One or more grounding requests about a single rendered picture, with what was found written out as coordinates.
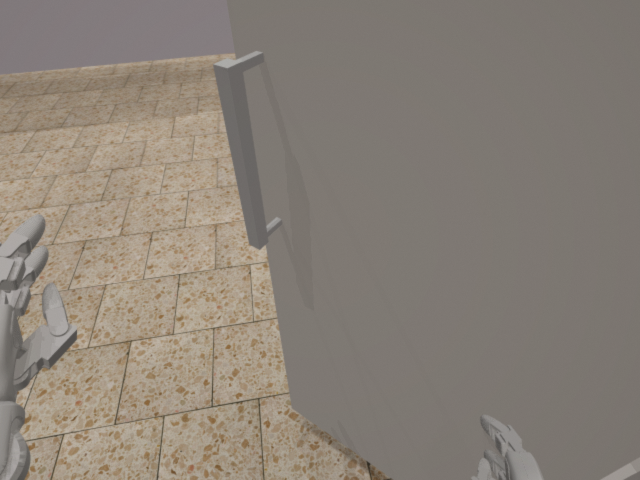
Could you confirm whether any handle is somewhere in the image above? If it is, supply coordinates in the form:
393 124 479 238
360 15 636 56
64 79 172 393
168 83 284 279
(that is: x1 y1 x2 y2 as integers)
213 51 282 250

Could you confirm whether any fridge door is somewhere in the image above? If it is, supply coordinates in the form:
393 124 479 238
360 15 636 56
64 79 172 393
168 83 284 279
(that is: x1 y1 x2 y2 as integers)
227 0 640 480

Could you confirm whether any left robot forearm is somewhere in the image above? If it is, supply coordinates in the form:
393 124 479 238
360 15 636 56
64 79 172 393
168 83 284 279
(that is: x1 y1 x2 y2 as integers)
0 401 31 480

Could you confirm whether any robot left hand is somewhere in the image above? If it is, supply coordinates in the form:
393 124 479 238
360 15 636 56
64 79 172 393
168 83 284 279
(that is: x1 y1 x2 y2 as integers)
0 214 77 403

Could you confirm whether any robot right hand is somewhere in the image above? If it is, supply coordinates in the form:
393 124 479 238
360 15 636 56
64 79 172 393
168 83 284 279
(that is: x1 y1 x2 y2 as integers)
471 414 544 480

